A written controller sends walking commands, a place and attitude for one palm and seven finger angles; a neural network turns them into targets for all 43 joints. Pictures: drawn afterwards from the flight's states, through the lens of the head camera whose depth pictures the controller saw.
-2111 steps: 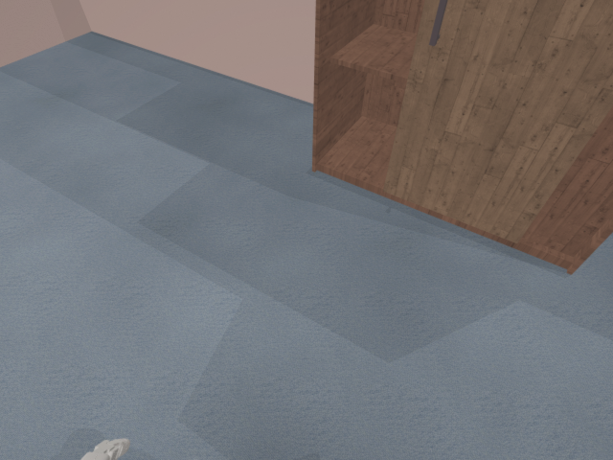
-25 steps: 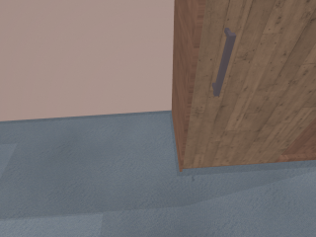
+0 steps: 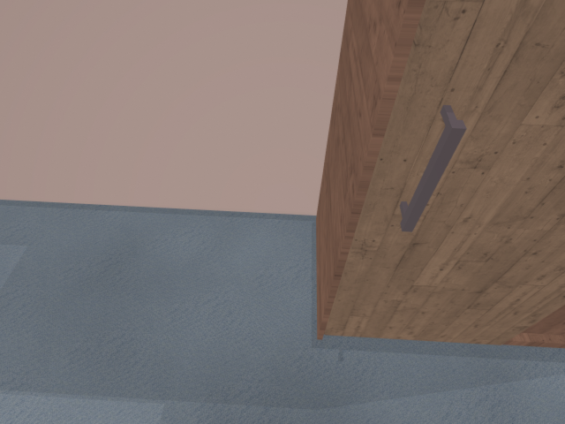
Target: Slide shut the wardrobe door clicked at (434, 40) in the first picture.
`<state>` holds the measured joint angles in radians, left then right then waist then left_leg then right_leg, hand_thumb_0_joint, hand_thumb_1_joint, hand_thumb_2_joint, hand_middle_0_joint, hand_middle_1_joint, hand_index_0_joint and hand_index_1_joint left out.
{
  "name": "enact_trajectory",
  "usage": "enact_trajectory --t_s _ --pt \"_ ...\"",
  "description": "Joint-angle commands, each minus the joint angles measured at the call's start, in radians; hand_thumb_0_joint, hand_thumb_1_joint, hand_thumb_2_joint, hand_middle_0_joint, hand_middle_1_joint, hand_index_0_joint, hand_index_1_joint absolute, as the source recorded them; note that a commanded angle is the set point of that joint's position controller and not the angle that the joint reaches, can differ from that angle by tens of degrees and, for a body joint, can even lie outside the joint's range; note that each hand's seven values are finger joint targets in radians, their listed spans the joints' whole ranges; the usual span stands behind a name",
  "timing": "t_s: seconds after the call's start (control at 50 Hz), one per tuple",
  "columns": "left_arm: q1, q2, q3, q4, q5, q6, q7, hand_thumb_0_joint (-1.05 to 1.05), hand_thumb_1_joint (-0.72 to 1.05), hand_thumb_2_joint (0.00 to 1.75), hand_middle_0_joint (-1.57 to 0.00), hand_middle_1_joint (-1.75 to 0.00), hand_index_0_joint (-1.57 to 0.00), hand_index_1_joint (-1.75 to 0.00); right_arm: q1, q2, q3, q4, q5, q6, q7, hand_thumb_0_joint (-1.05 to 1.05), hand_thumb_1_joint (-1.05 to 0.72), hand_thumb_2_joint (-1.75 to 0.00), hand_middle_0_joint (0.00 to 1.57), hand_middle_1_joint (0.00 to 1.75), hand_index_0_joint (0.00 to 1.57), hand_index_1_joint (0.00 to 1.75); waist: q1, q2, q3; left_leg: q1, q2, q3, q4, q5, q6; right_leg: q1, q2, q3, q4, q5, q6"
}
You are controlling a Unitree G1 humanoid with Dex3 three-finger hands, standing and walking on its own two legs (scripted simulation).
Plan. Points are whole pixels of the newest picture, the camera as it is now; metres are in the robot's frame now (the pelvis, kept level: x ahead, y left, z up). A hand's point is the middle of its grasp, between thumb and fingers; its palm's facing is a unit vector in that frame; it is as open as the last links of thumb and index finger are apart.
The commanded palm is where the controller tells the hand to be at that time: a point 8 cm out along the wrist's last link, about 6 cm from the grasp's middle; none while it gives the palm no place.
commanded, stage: come to a stop and stand still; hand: right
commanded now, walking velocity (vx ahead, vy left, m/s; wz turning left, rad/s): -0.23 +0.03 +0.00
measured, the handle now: (424, 175) +0.48 -0.17 +0.10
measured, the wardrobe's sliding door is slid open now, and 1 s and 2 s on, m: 0.00 0.00 0.00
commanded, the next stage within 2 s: look again from close up in 1.24 s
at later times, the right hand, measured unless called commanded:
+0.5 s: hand out of the picture +0.01 -0.18 -0.17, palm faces -0.02 +0.96 -0.27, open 7.4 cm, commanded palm none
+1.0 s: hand out of the picture -0.01 -0.14 -0.16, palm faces -0.01 +0.97 -0.23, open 7.3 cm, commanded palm none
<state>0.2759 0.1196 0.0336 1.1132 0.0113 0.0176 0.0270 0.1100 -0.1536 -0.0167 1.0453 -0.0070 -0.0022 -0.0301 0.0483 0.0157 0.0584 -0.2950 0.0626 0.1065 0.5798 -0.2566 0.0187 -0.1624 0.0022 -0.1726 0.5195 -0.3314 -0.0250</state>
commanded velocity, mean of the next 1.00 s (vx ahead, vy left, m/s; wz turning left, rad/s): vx -0.01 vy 0.00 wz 0.00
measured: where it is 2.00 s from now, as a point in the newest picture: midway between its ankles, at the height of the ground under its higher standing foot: outside the picture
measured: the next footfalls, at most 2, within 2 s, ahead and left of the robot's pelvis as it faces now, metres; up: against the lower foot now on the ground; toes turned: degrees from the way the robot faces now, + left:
none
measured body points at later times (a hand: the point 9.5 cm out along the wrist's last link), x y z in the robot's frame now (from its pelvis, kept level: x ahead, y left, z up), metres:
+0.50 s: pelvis -0.04 +0.01 -0.01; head -0.02 +0.03 +0.44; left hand +0.02 +0.25 -0.16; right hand +0.01 -0.23 -0.15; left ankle -0.02 +0.13 -0.73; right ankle -0.05 -0.08 -0.73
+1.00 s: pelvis -0.03 +0.04 +0.01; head -0.01 +0.06 +0.45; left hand -0.07 +0.25 -0.16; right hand +0.00 -0.19 -0.14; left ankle -0.02 +0.13 -0.73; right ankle -0.05 -0.08 -0.73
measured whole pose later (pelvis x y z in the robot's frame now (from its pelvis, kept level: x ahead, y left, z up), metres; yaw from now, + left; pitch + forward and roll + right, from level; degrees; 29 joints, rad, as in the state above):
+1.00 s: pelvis -0.03 +0.04 +0.01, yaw +0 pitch +0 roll -1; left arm 0.34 0.16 0.00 1.15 0.02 -0.01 0.02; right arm 0.24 -0.16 0.01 1.12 -0.01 -0.02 -0.03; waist 0.02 -0.02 0.04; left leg -0.23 0.00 0.05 0.49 -0.26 0.04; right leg -0.15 -0.04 -0.14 0.43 -0.26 0.01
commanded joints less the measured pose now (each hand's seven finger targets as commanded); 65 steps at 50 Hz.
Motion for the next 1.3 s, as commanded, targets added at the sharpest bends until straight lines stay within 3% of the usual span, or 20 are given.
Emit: enact_trajectory --t_s 0.0,0.06,0.1,0.12,0.16,0.2,0.22,0.24,0.26,0.28,0.3,0.32,0.36,0.38,0.42,0.48,0.58,0.68,0.86,1.28 --pt "0.101 0.131 0.043 -0.051 0.001 0.016 0.018 0.0 0.9 0.9 -0.2 -0.3 -0.2 -0.3 0.07 -0.156 -0.05 -0.067 -0.003 0.017 -0.016 0.0 -0.9 -0.9 0.2 0.3 0.2 0.3 -0.029 0.0 -0.137 0.075 0.155 -0.121 -0.005 0.647 0.068 0.037 -0.133 0.111 0.049 0.541 0.022" --pt "0.075 0.143 0.049 -0.085 0.011 0.019 0.017 0.0 0.9 0.9 -0.2 -0.3 -0.2 -0.3 0.048 -0.122 -0.048 -0.095 -0.008 0.029 -0.011 0.0 -0.9 -0.9 0.2 0.3 0.2 0.3 -0.029 -0.039 -0.092 0.022 0.082 -0.086 0.023 0.376 0.038 -0.012 -0.196 0.186 -0.042 0.473 -0.023" --pt "0.074 0.168 0.05 -0.094 0.019 0.007 0.024 0.0 0.9 0.9 -0.2 -0.3 -0.2 -0.3 0.04 -0.094 -0.047 -0.115 -0.009 0.032 -0.011 0.0 -0.9 -0.9 0.2 0.3 0.2 0.3 -0.027 -0.116 -0.083 -0.02 0.015 -0.043 0.136 0.177 -0.009 0.016 -0.274 0.252 -0.092 0.731 -0.078" --pt "0.066 0.176 0.05 -0.093 0.022 0.001 0.025 0.0 0.9 0.9 -0.2 -0.3 -0.2 -0.3 0.033 -0.089 -0.047 -0.121 -0.009 0.036 -0.012 0.0 -0.9 -0.9 0.2 0.3 0.2 0.3 -0.023 -0.178 -0.081 -0.069 -0.014 -0.054 0.218 -0.08 -0.02 0.045 -0.323 0.283 -0.11 0.841 -0.125" --pt "0.023 0.177 0.045 -0.104 0.027 -0.004 0.029 0.0 0.9 0.9 -0.2 -0.3 -0.2 -0.3 0.029 -0.08 -0.051 -0.12 -0.009 0.046 -0.012 0.0 -0.9 -0.9 0.2 0.3 0.2 0.3 -0.032 -0.16 -0.042 -0.09 -0.024 -0.113 0.318 -0.268 -0.013 0.005 -0.36 0.277 -0.122 0.793 -0.185" --pt "-0.027 0.189 0.043 -0.115 0.027 -0.007 0.024 0.0 0.9 0.9 -0.2 -0.3 -0.2 -0.3 0.067 -0.075 -0.048 -0.109 -0.01 0.039 -0.007 0.0 -0.9 -0.9 0.2 0.3 0.2 0.3 -0.058 -0.139 -0.049 -0.039 -0.022 -0.089 0.179 -0.172 -0.015 0.018 -0.316 0.227 -0.074 0.784 -0.151" --pt "-0.075 0.259 0.062 -0.16 -0.015 -0.022 0.012 0.0 0.9 0.9 -0.2 -0.3 -0.2 -0.3 0.175 -0.117 -0.033 -0.059 0.002 0.023 -0.036 0.0 -0.9 -0.9 0.2 0.3 0.2 0.3 -0.081 -0.187 -0.153 -0.077 0.013 -0.116 0.085 -0.069 -0.001 0.104 -0.299 0.172 0.138 1.04 -0.083" --pt "-0.049 0.189 0.052 -0.217 -0.005 -0.02 -0.002 0.0 0.9 0.9 -0.2 -0.3 -0.2 -0.3 0.179 -0.148 -0.041 -0.123 -0.003 0.006 -0.032 0.0 -0.9 -0.9 0.2 0.3 0.2 0.3 -0.086 -0.08 -0.123 0.011 0.024 -0.165 -0.011 0.188 0.036 -0.036 -0.22 0.132 0.162 0.689 -0.044" --pt "-0.039 0.137 0.036 -0.238 0.004 -0.015 -0.007 0.0 0.9 0.9 -0.2 -0.3 -0.2 -0.3 0.148 -0.169 -0.043 -0.12 -0.009 -0.012 -0.029 0.0 -0.9 -0.9 0.2 0.3 0.2 0.3 -0.063 0.029 -0.118 0.058 0.144 -0.313 -0.08 0.367 0.087 -0.133 -0.118 0.076 0.208 0.251 0.004" --pt "0.011 0.092 0.023 -0.246 0.0 -0.017 -0.008 0.0 0.9 0.9 -0.2 -0.3 -0.2 -0.3 0.127 -0.199 -0.033 -0.131 -0.013 -0.021 -0.026 0.0 -0.9 -0.9 0.2 0.3 0.2 0.3 -0.017 0.081 -0.107 0.031 0.218 -0.35 -0.09 0.483 0.142 -0.123 -0.047 0.088 0.144 -0.067 0.029" --pt "0.044 0.083 0.022 -0.227 -0.002 -0.015 -0.009 0.0 0.9 0.9 -0.2 -0.3 -0.2 -0.3 0.102 -0.203 -0.028 -0.143 -0.02 -0.02 -0.023 0.0 -0.9 -0.9 0.2 0.3 0.2 0.3 0.002 0.081 -0.118 0.018 0.18 -0.324 -0.058 0.463 0.136 -0.077 -0.029 0.096 0.071 -0.078 0.026" --pt "0.086 0.104 0.025 -0.209 0.0 -0.021 -0.007 0.0 0.9 0.9 -0.2 -0.3 -0.2 -0.3 0.087 -0.189 -0.029 -0.15 -0.016 -0.021 -0.025 0.0 -0.9 -0.9 0.2 0.3 0.2 0.3 0.021 0.108 -0.156 0.038 0.127 -0.281 0.005 0.509 0.099 -0.013 -0.055 0.11 -0.001 0.086 0.01" --pt "0.057 0.159 0.027 -0.202 0.009 -0.034 -0.001 0.0 0.9 0.9 -0.2 -0.3 -0.2 -0.3 0.097 -0.152 -0.018 -0.144 -0.01 -0.005 -0.02 0.0 -0.9 -0.9 0.2 0.3 0.2 0.3 -0.01 -0.117 -0.14 -0.026 0.019 -0.165 0.049 0.249 0.022 0.057 -0.167 0.184 -0.031 0.442 -0.031" --pt "0.023 0.177 0.027 -0.208 0.009 -0.032 0.002 0.0 0.9 0.9 -0.2 -0.3 -0.2 -0.3 0.118 -0.138 -0.015 -0.135 -0.009 0.002 -0.018 0.0 -0.9 -0.9 0.2 0.3 0.2 0.3 -0.028 -0.135 -0.097 -0.033 -0.012 -0.132 0.052 0.107 0.009 0.023 -0.209 0.204 -0.059 0.473 -0.05" --pt "-0.033 0.188 0.024 -0.221 0.008 -0.027 0.001 0.0 0.9 0.9 -0.2 -0.3 -0.2 -0.3 0.151 -0.117 -0.008 -0.118 -0.011 0.012 -0.013 0.0 -0.9 -0.9 0.2 0.3 0.2 0.3 -0.055 -0.063 -0.014 -0.023 -0.02 -0.134 0.008 -0.002 0.007 -0.077 -0.205 0.196 -0.105 0.254 -0.054" --pt "-0.029 0.166 0.013 -0.211 0.008 -0.018 -0.009 0.0 0.9 0.9 -0.2 -0.3 -0.2 -0.3 0.158 -0.137 -0.001 -0.104 -0.013 0.001 -0.006 0.0 -0.9 -0.9 0.2 0.3 0.2 0.3 -0.038 0.025 0.028 -0.055 0.024 -0.226 -0.141 -0.064 0.029 -0.102 -0.119 0.152 -0.113 -0.058 -0.017" --pt "0.041 0.144 0.004 -0.158 0.012 -0.015 -0.016 0.0 0.9 0.9 -0.2 -0.3 -0.2 -0.3 0.14 -0.155 -0.002 -0.095 -0.011 -0.011 -0.003 0.0 -0.9 -0.9 0.2 0.3 0.2 0.3 -0.01 0.058 0.016 -0.139 0.051 -0.271 -0.256 -0.254 0.042 -0.012 -0.081 0.122 -0.093 -0.046 -0.005" --pt "0.05 0.139 -0.01 -0.114 0.009 -0.033 -0.013 0.0 0.9 0.9 -0.2 -0.3 -0.2 -0.3 0.159 -0.138 0.001 -0.056 -0.006 -0.022 -0.001 0.0 -0.9 -0.9 0.2 0.3 0.2 0.3 -0.025 0.0 0.001 -0.053 0.037 -0.233 -0.236 -0.124 0.033 -0.031 -0.103 0.141 -0.154 0.008 -0.003" --pt "0.083 0.122 -0.025 -0.024 0.004 -0.051 -0.003 0.0 0.9 0.9 -0.2 -0.3 -0.2 -0.3 0.185 -0.122 0.007 0.019 -0.001 -0.036 -0.003 0.0 -0.9 -0.9 0.2 0.3 0.2 0.3 -0.042 -0.008 -0.033 0.076 0.046 -0.188 -0.193 0.141 0.035 -0.02 -0.123 0.14 -0.177 0.136 0.003" --pt "0.072 0.118 -0.022 0.011 0.004 -0.049 0.005 0.0 0.9 0.9 -0.2 -0.3 -0.2 -0.3 0.194 -0.118 0.005 0.058 -0.005 -0.041 -0.007 0.0 -0.9 -0.9 0.2 0.3 0.2 0.3 -0.04 0.005 -0.019 0.088 0.05 -0.184 -0.198 0.273 0.035 0.028 -0.128 0.118 -0.168 0.191 0.012"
